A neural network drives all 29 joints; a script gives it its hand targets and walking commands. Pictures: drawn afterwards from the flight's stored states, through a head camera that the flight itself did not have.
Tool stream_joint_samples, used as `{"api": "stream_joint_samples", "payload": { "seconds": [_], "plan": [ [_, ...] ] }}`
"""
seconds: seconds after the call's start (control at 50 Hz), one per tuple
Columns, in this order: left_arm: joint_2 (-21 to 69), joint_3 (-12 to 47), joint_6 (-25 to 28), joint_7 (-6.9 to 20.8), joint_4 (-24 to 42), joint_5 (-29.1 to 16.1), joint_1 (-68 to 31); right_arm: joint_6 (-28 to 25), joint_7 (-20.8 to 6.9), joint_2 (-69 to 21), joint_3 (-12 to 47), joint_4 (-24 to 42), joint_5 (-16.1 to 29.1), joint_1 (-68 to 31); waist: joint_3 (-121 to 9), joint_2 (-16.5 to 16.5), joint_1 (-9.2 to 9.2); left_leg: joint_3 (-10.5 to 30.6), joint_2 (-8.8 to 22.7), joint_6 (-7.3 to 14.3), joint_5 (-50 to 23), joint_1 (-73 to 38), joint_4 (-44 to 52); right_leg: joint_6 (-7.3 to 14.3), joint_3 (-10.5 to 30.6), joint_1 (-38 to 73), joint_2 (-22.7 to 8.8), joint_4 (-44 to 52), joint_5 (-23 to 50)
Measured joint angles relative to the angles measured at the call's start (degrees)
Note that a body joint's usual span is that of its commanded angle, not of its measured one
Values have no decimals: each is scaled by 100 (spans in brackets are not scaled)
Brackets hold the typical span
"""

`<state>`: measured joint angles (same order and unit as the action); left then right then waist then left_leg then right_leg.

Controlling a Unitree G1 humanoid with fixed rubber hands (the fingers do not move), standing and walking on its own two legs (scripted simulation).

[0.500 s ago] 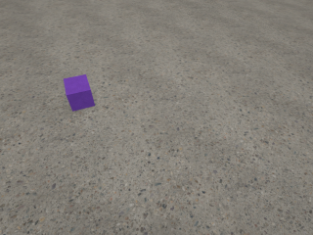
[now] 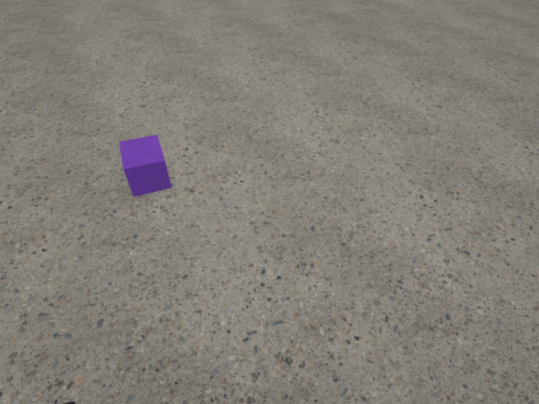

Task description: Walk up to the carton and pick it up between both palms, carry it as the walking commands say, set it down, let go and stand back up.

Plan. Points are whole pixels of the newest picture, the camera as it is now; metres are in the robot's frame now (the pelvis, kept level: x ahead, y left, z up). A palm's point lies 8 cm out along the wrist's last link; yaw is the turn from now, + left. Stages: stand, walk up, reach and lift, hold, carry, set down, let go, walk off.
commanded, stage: walk up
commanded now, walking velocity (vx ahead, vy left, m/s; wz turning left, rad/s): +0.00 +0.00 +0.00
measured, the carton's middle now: (145, 165) +1.43 +0.63 -0.69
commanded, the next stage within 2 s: none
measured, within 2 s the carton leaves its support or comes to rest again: neither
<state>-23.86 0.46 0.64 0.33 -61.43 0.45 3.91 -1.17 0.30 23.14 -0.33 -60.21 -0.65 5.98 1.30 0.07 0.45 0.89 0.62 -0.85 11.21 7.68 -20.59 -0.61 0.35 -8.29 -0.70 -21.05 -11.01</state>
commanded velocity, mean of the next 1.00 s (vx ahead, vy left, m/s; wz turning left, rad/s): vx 0.00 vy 0.00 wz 0.00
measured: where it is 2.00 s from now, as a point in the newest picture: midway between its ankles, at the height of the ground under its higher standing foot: (185, 285)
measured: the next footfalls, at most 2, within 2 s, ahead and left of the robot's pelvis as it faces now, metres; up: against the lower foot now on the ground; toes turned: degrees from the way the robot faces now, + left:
left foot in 0.32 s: +0.13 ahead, +0.24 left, +0.00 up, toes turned +14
right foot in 0.56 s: +0.26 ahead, -0.01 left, +0.00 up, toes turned +12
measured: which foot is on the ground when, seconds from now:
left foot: down 0.00-0.04, up 0.06-0.30, down 0.32-0.56, up 0.58-0.90, down 0.92-1.00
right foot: down 0.00-0.32, up 0.34-0.54, down 0.56-0.92, up 0.94-1.00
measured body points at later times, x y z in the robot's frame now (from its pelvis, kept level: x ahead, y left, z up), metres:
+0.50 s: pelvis +0.11 +0.07 -0.02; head +0.11 +0.08 +0.43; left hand +0.17 +0.44 -0.09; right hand +0.24 -0.26 -0.10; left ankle +0.09 +0.22 -0.75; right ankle +0.16 -0.04 -0.72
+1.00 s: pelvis +0.32 +0.17 -0.03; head +0.34 +0.18 +0.42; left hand +0.18 +0.50 -0.11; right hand +0.64 -0.03 -0.08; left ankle +0.34 +0.31 -0.75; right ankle +0.28 +0.00 -0.69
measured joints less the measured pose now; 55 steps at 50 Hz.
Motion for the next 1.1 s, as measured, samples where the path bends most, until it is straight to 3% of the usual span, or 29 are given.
{"api": "stream_joint_samples", "payload": {
  "seconds": [0.06, 0.1, 0.16, 0.22, 0.28, 0.32, 0.34, 0.4, 0.46, 0.54, 0.6, 0.66, 0.7, 0.76, 0.86, 0.92, 0.96, 1.0, 1.1],
  "plan": [
    [-14, -153, 86, 36, 192, 51, 101, 47, -215, 47, -133, 186, -69, 203, -47, 50, 54, 162, -17, 144, 520, 268, -425, 115, -182, -77, -10, -185, -445],
    [-138, -299, 259, 44, 532, 131, 330, 94, -392, 127, -268, 418, -165, 377, -119, 40, 84, 131, -19, 247, 965, 856, -1524, 240, -343, -126, -67, -244, -566],
    [-389, -472, 386, 40, 832, 198, 561, 111, -604, 318, -458, 740, -158, 468, -70, 49, 38, 96, 196, 144, 922, 1649, -2764, 259, -674, 21, -244, -102, -343],
    [-677, -629, 428, 75, 962, 234, 655, 136, -795, 494, -593, 933, -85, 519, 2, 10, -28, 64, 569, 113, 869, 1859, -2640, 39, -929, 267, -413, -101, -436],
    [-872, -703, 412, 130, 1022, 282, 647, 110, -878, 618, -678, 988, -45, 557, -40, -60, -62, -199, 797, 110, 643, 1655, -1936, -2, -1087, 363, -637, -432, -794],
    [-914, -682, 374, 165, 1109, 291, 677, 16, -821, 773, -719, 1022, -26, 633, -113, -63, -84, -311, 685, 143, 715, 1341, -1490, 211, -1021, 134, -844, -1265, -1373],
    [-904, -659, 332, 176, 1135, 241, 660, -29, -748, 805, -743, 1041, -51, 667, -119, -78, -27, -259, 565, 66, 401, 1416, -1612, 275, -805, -168, -849, -2047, -1739],
    [-830, -523, 281, 222, 1202, 109, 536, -80, -610, 643, -662, 1089, -3, 888, -72, -245, 110, -168, 277, 66, 483, 1309, -1753, 244, -212, -1034, -551, -3669, -1845],
    [-655, -420, 331, 307, 1219, 84, 549, -78, -541, 542, -533, 1238, -63, 1125, -78, -225, 267, -22, 140, 197, 559, 992, -1441, 181, -302, -1437, -387, -3300, -1741],
    [-518, -422, 430, 382, 1298, 119, 746, -121, -520, 561, -467, 1348, -82, 1319, -90, -33, 359, 205, 104, 351, 816, 785, -1471, 190, -557, -1373, -232, -1985, -959],
    [-572, -511, 577, 283, 1430, 177, 1058, -98, -449, 540, -427, 1394, -70, 1345, -180, 79, 196, 556, -55, 449, 1447, 1315, -2951, 282, -685, -1235, -165, -1839, -642],
    [-495, -512, 581, 193, 1362, 134, 1370, -136, -380, 528, -358, 1382, -17, 1108, -186, 300, -79, 661, -119, 305, 920, 1929, -3816, 234, -866, -768, -138, -1526, -825],
    [-493, -523, 590, 182, 1327, 121, 1538, -159, -438, 526, -331, 1428, -15, 929, -140, 351, -271, 474, -7, 170, 680, 2193, -3665, 188, -928, -369, -143, -1068, -753],
    [-615, -542, 629, 204, 1329, 84, 1784, -160, -587, 476, -306, 1553, 1, 567, -26, 240, -460, 175, 157, 148, 302, 2329, -2800, 163, -987, 127, -221, -512, -703],
    [-746, -511, 580, 187, 1393, 24, 2106, -105, -684, 511, -318, 1789, 46, -85, 112, 120, -655, -171, 234, 298, -27, 2070, -1586, -47, -1061, 706, -348, -239, -990],
    [-740, -429, 500, 136, 1499, -25, 2276, -189, -628, 574, -361, 1975, 15, -292, 150, 93, -704, -248, 83, 514, -57, 1554, -989, -14, -1027, 583, -514, -1139, -1514],
    [-668, -335, 430, 110, 1559, -46, 2148, -254, -513, 576, -422, 2043, 43, -228, 249, 45, -620, -201, -44, 372, -117, 1591, -1413, 143, -648, -81, -575, -2849, -1509],
    [-646, -272, 418, 119, 1637, -52, 1958, -264, -438, 503, -391, 1980, 135, 20, 266, -72, -547, -145, -124, 335, 110, 1440, -1517, 213, -273, -755, -480, -3897, -1435],
    [-531, -249, 428, 271, 1704, 27, 1632, -314, -398, 502, -322, 1787, 43, 624, 193, -172, -161, -17, -184, 327, 369, 936, -1242, 187, -263, -1729, -651, -3131, -1234]
  ]
}}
